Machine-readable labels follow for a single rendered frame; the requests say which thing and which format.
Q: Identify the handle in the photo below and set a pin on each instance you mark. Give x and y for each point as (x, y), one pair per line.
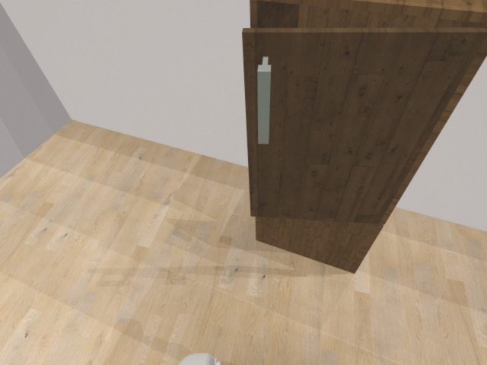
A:
(263, 91)

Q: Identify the cupboard door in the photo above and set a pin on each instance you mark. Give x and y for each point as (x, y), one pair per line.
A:
(350, 111)

